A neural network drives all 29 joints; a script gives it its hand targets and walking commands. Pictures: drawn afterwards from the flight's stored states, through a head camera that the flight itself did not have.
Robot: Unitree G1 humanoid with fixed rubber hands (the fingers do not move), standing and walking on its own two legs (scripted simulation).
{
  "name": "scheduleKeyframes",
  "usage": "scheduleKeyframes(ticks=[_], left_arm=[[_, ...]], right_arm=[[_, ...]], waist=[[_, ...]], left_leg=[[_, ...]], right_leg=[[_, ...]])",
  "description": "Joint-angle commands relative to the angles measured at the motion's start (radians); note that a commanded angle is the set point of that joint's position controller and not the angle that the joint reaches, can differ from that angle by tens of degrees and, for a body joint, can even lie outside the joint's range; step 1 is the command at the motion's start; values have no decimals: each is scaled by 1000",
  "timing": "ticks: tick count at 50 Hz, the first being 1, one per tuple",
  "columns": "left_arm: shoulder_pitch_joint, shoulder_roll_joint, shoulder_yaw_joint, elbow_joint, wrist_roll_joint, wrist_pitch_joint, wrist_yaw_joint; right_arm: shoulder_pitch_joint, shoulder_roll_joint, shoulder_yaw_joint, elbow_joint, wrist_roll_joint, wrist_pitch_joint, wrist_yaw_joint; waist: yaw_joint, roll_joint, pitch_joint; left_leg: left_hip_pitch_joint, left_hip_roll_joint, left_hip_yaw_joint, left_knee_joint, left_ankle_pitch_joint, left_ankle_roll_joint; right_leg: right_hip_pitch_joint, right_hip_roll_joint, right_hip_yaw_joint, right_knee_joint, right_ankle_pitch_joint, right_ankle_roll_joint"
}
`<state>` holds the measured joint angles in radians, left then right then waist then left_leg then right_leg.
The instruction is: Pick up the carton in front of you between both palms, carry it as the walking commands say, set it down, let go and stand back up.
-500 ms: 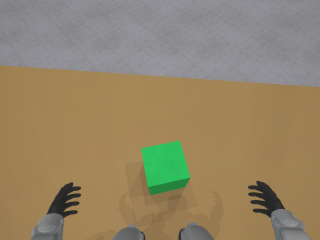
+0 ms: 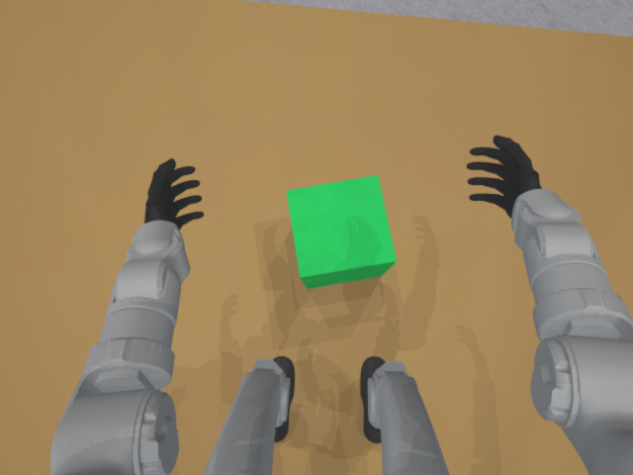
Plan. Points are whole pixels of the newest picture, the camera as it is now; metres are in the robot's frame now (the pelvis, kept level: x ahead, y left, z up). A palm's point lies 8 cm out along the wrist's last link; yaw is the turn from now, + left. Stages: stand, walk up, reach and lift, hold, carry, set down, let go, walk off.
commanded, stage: reach and lift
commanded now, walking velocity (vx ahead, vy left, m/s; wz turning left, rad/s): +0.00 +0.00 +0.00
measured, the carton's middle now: (338, 237) +0.51 -0.01 -0.56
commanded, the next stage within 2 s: none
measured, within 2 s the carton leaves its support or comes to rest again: neither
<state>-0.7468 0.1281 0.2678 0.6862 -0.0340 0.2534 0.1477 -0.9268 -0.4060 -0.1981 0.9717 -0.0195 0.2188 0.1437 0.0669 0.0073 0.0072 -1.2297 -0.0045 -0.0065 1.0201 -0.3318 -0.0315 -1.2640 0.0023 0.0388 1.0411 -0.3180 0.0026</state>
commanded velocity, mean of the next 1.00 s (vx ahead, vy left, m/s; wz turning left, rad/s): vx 0.00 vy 0.00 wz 0.00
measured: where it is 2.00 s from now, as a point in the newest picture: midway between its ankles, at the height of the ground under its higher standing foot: (326, 414)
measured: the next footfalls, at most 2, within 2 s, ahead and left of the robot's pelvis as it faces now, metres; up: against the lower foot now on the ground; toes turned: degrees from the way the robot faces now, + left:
none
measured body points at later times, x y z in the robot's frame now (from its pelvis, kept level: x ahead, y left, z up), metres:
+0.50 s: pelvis +0.01 -0.01 -0.06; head +0.34 -0.03 +0.24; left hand +0.50 +0.18 -0.19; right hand +0.57 -0.19 -0.20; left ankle +0.07 +0.14 -0.65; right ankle +0.08 -0.12 -0.65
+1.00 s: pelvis -0.05 +0.00 -0.26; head +0.33 -0.03 -0.01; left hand +0.49 +0.18 -0.42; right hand +0.55 -0.20 -0.43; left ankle +0.06 +0.14 -0.65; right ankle +0.07 -0.12 -0.65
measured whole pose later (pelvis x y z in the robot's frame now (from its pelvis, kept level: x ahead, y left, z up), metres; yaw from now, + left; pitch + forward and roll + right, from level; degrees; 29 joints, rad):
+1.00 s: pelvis -0.05 +0.00 -0.26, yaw +4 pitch +43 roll +5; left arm -1.34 0.16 0.26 0.90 -0.17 0.15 0.21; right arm -1.55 -0.54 -0.06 1.18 0.12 0.14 0.03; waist 0.06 0.04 0.23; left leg -2.20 -0.06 0.00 1.97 -0.54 -0.07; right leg -2.25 0.03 0.08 2.01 -0.52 0.02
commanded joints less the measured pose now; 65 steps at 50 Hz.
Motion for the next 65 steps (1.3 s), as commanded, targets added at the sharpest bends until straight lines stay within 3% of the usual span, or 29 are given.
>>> scheduleKeyframes(ticks=[1, 8, 10, 17, 18, 19, 20, 21, 24, 25, 26, 27, 28, 32, 40, 42, 43, 45, 47, 49, 51, 54, 55, 57, 61, 62, 63, 64, 65], left_arm=[[-240, 68, 46, -29, -3, -31, -1], [-455, 50, 110, -25, 45, -62, 4], [-536, 58, 152, -66, 34, -80, -6], [-449, 9, 164, -60, 92, -95, -23], [-450, 26, 189, -70, 119, -118, -22], [-482, -19, 159, -138, 85, -126, -12], [-459, -48, 169, -59, 69, -111, -13], [-464, 24, 216, -48, 123, -130, -15], [-402, 32, 198, 15, 148, -154, -16], [-435, -50, 174, -18, 99, -157, -13], [-424, 23, 222, 23, 120, -147, -8], [-435, -19, 169, 34, 109, -152, -10], [-432, -31, 182, 0, 82, -163, 8], [-471, -1, 103, 52, 24, -172, 0], [-628, 95, 35, -26, -112, -160, 34], [-693, 91, 2, -39, -155, -137, 58], [-768, 183, -17, -10, -106, -125, 64], [-776, 132, -54, 44, -200, -100, 66], [-791, 156, 9, 83, -119, -113, 70], [-831, 105, -15, 143, -132, -121, 61], [-863, 146, 32, 163, -78, -144, 63], [-856, 166, 38, 291, -86, -162, 51], [-872, 138, 53, 245, -97, -165, 41], [-924, 207, 21, 299, -93, -185, 45], [-985, 254, 3, 261, -118, -216, 32], [-993, 248, -40, 221, -135, -212, 35], [-977, 224, -33, 225, -165, -213, 32], [-1007, 207, -78, 191, -187, -203, 26], [-1019, 235, -78, 269, -182, -199, 28]], right_arm=[[-341, -78, 13, -65, -9, -12, -2], [-577, -152, -74, -15, -38, -45, -36], [-655, -118, -13, -49, -30, -40, -38], [-639, -94, -107, -57, -115, -72, -50], [-601, -41, -109, -31, -107, -70, -48], [-620, -89, -155, -63, -129, -85, -51], [-573, -51, -92, 37, -131, -80, -46], [-620, -32, -119, -57, -95, -90, -62], [-576, 10, -96, -18, -85, -99, -66], [-583, -78, -157, -4, -118, -112, -72], [-563, -22, -88, 9, -94, -101, -73], [-529, -97, -105, 102, -74, -106, -73], [-508, -75, -127, 73, -85, -118, -79], [-583, -66, -36, 23, -11, -143, -88], [-792, -241, 71, -68, 113, -126, -126], [-860, -278, 96, -115, 126, -128, -128], [-888, -284, 114, 55, 126, -89, -123], [-943, -267, 150, -24, 148, -97, -122], [-869, -215, 159, 146, 118, -82, -122], [-879, -234, 128, 150, 152, -101, -98], [-919, -271, 139, 225, 155, -104, -109], [-973, -271, 147, 222, 144, -137, -126], [-1005, -283, 179, 206, 124, -142, -132], [-983, -214, 232, 236, 184, -141, -131], [-1037, -219, 234, 127, 220, -160, -150], [-1072, -331, 160, 143, 193, -178, -157], [-1085, -282, 234, 145, 224, -166, -163], [-1045, -272, 216, 169, 220, -169, -158], [-1060, -293, 206, 225, 239, -162, -160]], waist=[[-11, -130, -700], [14, -75, -959], [55, -173, -1040], [10, -145, -1033], [65, -166, -1019], [7, -113, -1066], [-23, -196, -1016], [53, -120, -1033], [38, -150, -1005], [-13, -106, -995], [29, -208, -1042], [46, -56, -960], [-2, -103, -1019], [-15, -137, -997], [59, -175, -1270], [-12, -242, -1267], [23, -186, -1241], [-26, -232, -1199], [24, -167, -1036], [-27, -117, -943], [56, -78, -896], [-12, -142, -837], [34, -142, -806], [-1, -191, -858], [21, -146, -867], [-56, -85, -921], [32, -115, -894], [-45, -94, -890], [-2, -36, -870]], left_leg=[[166, -47, 84, -66, 71, -42], [187, -69, 100, -20, 158, -52], [66, -73, 123, 36, 193, -55], [-24, -87, 121, 29, 333, -73], [-47, -94, 101, 43, 339, -53], [-41, -101, 112, 60, 359, -77], [-83, -95, 99, 119, 375, -72], [-116, -89, 138, 126, 329, -61], [-280, -89, 107, 186, 312, -63], [-300, -91, 112, 193, 336, -87], [-176, -95, 86, 259, 393, -45], [-236, -85, 108, 286, 361, -72], [-207, -89, 92, 320, 348, -69], [-361, -89, 97, 426, 257, -63], [-350, -73, 132, 684, 202, -40], [-413, -61, 120, 724, 129, -47], [-415, -58, 135, 718, 79, -44], [-397, -60, 135, 766, 34, -47], [-458, -51, 131, 782, -2, -43], [-451, -40, 111, 830, -49, -53], [-429, -43, 116, 850, -9, -54], [-476, -41, 92, 919, 0, -47], [-516, -50, 111, 912, 3, -67], [-439, -24, 83, 967, 90, -43], [-416, -36, 105, 1016, 122, -39], [-422, -39, 94, 1031, 116, -56], [-451, -48, 117, 1041, 127, -53], [-495, -41, 102, 1038, 97, -63], [-424, -39, 105, 1028, 105, -61]], right_leg=[[441, 40, -36, -99, 95, 19], [410, 62, -48, -49, 187, 2], [546, 48, -26, 4, 269, 26], [524, 52, -8, 50, 561, -7], [484, 45, 7, 68, 555, 2], [429, 56, -23, 82, 559, -5], [371, 43, -25, 107, 523, -9], [394, 44, 8, 113, 559, 5], [364, 45, 0, 233, 653, 16], [299, 43, -14, 230, 644, -4], [186, 50, -9, 262, 565, 18], [78, 51, -8, 297, 501, 3], [55, 65, -35, 340, 473, 12], [-6, 57, -23, 470, 415, 9], [-16, 22, -5, 678, 259, 26], [6, 29, -36, 729, 215, 23], [26, 19, -13, 745, 205, 17], [-58, 9, -56, 769, 108, 17], [-184, 12, -30, 791, 41, 14], [-286, -6, -48, 826, -26, 13], [-383, 0, -7, 835, -57, 0], [-367, -25, 5, 871, -28, 4], [-345, -21, -8, 889, -25, 7], [-322, -17, 1, 907, 73, 22], [-317, -7, 18, 932, 102, 22], [-269, -5, 0, 992, 123, 12], [-310, -20, 17, 982, 122, 5], [-245, -4, 15, 989, 130, 1], [-308, -3, 28, 982, 69, -12]])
